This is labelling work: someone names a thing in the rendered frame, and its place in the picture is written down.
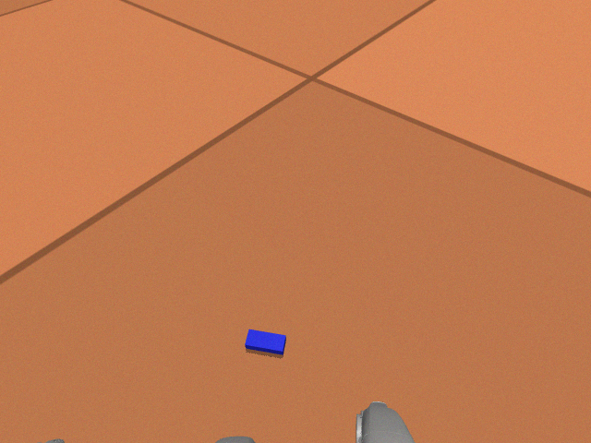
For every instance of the small box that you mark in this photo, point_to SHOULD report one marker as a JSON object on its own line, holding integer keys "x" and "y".
{"x": 265, "y": 341}

